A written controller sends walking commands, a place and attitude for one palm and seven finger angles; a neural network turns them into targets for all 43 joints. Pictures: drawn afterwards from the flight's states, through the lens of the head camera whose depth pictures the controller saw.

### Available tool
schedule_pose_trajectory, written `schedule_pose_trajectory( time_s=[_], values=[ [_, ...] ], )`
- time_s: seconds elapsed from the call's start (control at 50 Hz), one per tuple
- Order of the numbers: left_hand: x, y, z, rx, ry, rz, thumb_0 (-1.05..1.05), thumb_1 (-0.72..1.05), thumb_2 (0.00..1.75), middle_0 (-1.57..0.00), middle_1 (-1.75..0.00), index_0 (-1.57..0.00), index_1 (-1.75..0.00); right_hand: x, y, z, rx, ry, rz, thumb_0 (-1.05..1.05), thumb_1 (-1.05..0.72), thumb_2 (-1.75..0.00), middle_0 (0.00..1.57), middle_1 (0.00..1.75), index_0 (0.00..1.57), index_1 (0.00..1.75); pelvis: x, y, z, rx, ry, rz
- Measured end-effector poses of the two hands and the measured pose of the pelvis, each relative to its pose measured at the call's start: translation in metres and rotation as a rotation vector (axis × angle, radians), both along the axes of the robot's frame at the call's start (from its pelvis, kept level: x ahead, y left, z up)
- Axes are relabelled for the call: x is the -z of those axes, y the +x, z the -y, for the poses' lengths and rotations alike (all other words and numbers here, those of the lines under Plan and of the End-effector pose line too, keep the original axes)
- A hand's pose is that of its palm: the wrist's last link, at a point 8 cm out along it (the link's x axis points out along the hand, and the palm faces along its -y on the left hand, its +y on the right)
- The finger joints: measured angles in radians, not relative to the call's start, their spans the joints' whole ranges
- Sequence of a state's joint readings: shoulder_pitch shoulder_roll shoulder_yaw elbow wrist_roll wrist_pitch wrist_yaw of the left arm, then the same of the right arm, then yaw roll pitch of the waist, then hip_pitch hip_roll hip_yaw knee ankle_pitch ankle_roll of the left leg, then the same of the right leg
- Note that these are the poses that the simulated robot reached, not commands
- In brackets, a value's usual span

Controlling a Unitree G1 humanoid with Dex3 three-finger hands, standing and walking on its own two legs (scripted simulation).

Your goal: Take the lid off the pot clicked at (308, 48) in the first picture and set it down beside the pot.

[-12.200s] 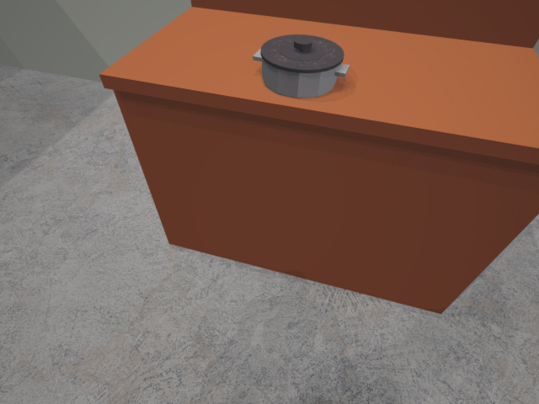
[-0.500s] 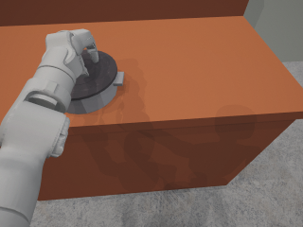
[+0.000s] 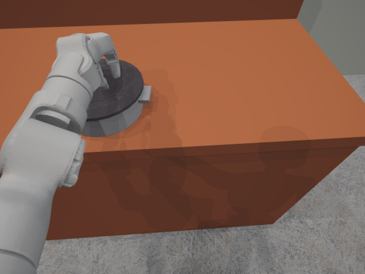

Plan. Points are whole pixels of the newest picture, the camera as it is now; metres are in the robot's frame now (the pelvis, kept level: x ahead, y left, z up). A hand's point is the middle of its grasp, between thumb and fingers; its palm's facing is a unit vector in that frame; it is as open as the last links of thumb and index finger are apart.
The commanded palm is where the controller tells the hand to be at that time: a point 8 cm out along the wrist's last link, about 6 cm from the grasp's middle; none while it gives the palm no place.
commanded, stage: close the fingers and squeeze the knob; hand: left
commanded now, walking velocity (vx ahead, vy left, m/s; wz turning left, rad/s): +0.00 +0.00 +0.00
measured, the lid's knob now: (94, 78) +0.51 +0.16 +0.16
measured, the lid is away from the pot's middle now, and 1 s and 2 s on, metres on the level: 0.01 0.01 0.01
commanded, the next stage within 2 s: lift the lid straight up in 0.44 s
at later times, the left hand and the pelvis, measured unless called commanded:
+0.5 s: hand (95, 78) +0.49 +0.15 +0.18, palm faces -0.39 -0.10 -0.92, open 5.0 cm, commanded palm +0.48 +0.16 +0.24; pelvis -0.01 +0.00 +0.00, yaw +0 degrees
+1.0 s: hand (83, 67) +0.48 +0.16 +0.21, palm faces -0.34 -0.11 -0.93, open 3.5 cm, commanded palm +0.47 +0.16 +0.27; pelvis -0.01 +0.01 +0.00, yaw +0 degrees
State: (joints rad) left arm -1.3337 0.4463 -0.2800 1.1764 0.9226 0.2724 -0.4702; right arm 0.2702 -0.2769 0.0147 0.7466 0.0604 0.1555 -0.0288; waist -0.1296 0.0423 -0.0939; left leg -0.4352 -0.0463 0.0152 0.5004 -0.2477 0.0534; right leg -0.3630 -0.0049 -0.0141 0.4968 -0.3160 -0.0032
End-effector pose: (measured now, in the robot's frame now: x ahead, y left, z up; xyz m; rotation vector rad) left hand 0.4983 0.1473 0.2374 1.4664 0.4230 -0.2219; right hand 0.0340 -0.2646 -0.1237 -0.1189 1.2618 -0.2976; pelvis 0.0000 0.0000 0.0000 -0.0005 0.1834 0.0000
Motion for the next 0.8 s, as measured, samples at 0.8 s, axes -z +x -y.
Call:
schedule_pose_trajectory(
  time_s=[0.8],
  values=[
    [-0.011, -0.011, -0.016, 0.008, -0.028, 0.032, -0.10, 0.42, 0.81, -0.42, -0.92, -1.11, -1.19, -0.005, -0.008, -0.004, 0.007, -0.015, 0.036, 0.01, -0.91, -0.90, 0.20, 0.30, 0.20, 0.30, -0.001, -0.006, -0.005, 0.004, -0.004, 0.022]
  ],
)
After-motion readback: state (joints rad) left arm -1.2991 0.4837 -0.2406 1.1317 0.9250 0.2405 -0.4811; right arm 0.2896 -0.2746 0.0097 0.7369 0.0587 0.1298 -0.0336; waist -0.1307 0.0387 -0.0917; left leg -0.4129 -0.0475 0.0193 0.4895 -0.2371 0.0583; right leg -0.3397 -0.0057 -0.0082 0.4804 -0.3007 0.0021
